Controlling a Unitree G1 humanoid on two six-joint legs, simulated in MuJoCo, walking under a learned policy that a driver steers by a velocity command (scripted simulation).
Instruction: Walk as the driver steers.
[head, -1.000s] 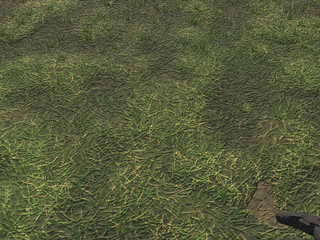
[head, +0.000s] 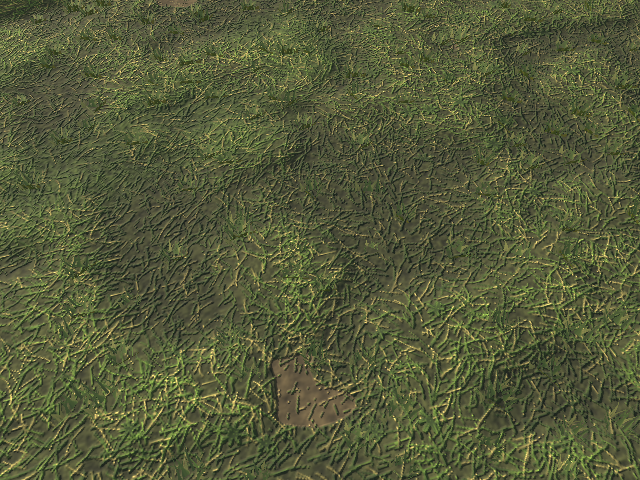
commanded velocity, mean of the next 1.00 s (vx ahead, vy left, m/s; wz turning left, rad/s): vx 0.35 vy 0.00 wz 0.01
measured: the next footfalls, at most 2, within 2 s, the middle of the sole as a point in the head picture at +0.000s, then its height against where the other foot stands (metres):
right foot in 0.78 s outside the picture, level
left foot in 1.26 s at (302, 444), level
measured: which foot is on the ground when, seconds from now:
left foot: down 0.00-0.78, up 0.80-1.00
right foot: down 0.00-0.48, up 0.50-0.76, down 0.78-1.00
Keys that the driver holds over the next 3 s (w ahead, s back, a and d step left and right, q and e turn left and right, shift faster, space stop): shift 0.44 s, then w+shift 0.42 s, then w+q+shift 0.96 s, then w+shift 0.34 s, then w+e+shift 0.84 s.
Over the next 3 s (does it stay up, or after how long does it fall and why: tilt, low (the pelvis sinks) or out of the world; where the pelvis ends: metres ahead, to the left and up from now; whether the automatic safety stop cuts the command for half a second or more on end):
stays up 1.50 0.91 0.00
